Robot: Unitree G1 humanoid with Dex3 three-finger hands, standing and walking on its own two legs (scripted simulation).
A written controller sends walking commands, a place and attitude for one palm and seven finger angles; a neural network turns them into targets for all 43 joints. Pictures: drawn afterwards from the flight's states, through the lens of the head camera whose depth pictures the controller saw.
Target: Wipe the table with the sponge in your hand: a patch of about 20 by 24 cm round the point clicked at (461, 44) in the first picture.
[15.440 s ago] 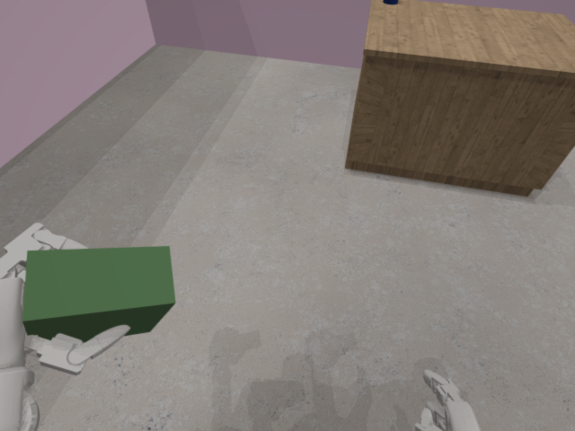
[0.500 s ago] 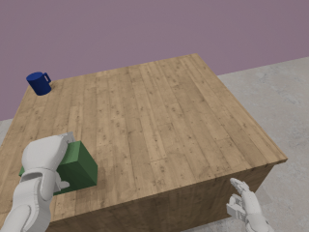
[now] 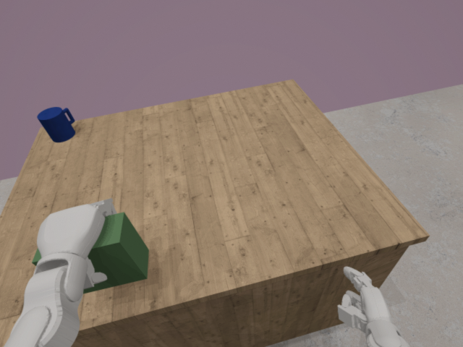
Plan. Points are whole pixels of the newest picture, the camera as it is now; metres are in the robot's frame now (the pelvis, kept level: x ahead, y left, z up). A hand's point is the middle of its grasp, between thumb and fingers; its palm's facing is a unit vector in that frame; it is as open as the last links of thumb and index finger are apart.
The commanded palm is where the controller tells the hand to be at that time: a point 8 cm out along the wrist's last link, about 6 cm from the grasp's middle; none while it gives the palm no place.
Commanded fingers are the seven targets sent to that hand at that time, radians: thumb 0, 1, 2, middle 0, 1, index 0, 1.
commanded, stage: move the sponge above the wiping area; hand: left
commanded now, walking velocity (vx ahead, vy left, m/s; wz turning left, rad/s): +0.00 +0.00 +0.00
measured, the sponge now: (103, 261) +0.22 +0.28 +0.04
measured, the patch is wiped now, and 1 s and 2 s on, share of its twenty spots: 0.00 0.00 0.00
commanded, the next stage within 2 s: none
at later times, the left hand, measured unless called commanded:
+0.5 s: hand (94, 247) +0.23 +0.29 +0.07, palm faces -0.02 -0.09 -1.00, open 10.2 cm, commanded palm +0.20 +0.28 +0.13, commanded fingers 0.00 0.10 1.30 -1.20 -1.60 -1.20 -1.60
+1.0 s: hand (99, 251) +0.23 +0.29 +0.05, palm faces -0.04 -0.10 -0.99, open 10.2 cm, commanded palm +0.20 +0.29 +0.11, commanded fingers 0.00 0.10 1.30 -1.20 -1.60 -1.20 -1.60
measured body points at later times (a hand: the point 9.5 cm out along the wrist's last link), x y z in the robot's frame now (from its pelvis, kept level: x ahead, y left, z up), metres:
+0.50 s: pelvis +0.00 +0.00 +0.00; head -0.01 -0.04 +0.45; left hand +0.22 +0.29 +0.12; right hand +0.25 -0.20 -0.09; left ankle +0.01 +0.14 -0.74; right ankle +0.01 -0.12 -0.74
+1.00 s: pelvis +0.01 +0.00 +0.00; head +0.00 -0.03 +0.45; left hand +0.23 +0.29 +0.10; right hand +0.25 -0.20 -0.09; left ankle +0.01 +0.14 -0.74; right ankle +0.01 -0.12 -0.74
